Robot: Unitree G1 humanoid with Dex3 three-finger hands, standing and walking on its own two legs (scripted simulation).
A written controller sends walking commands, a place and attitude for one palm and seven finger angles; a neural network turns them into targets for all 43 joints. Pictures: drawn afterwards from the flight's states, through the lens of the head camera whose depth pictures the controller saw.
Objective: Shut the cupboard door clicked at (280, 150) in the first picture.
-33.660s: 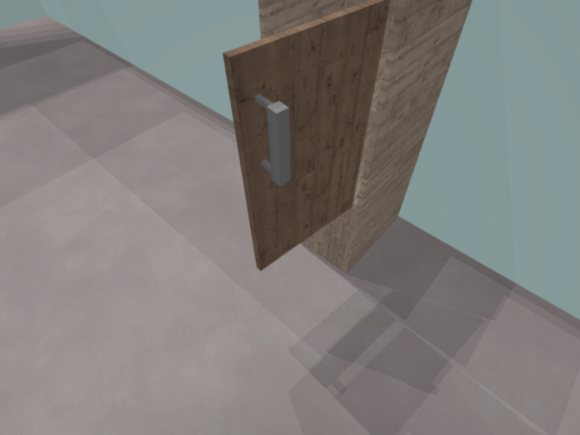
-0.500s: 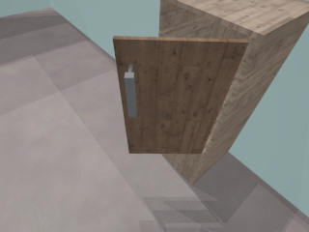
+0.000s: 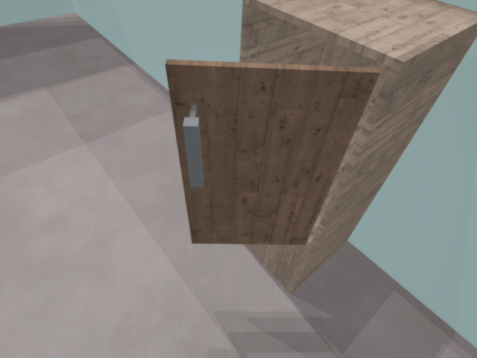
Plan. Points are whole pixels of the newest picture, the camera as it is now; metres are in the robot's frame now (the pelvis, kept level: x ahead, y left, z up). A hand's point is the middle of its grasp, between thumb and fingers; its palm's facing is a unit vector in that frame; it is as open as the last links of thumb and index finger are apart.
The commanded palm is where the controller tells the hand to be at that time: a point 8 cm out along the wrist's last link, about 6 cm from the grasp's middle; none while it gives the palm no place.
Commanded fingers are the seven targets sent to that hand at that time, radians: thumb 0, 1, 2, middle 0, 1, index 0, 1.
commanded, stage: shuffle to correct the standing spot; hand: left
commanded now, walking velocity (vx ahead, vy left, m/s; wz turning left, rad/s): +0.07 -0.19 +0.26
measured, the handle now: (195, 147) +0.48 +0.12 +0.09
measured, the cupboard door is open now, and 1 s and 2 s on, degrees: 51 51 51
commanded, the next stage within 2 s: come to a stop and stand still in 0.46 s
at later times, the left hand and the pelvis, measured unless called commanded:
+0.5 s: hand out of the picture +0.05 +0.12 -0.19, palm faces +0.06 -0.99 -0.12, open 7.4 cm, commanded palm none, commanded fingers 0.00 0.90 0.90 -0.20 -0.30 -0.20 -0.30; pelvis +0.04 -0.05 +0.00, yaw +1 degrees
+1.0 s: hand out of the picture +0.11 +0.09 -0.19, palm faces +0.05 -0.98 -0.20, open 7.3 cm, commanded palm none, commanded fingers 0.00 0.90 0.90 -0.20 -0.30 -0.20 -0.30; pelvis +0.06 -0.10 -0.01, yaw +2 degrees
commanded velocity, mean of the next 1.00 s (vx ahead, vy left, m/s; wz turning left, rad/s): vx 0.00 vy -0.04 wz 0.00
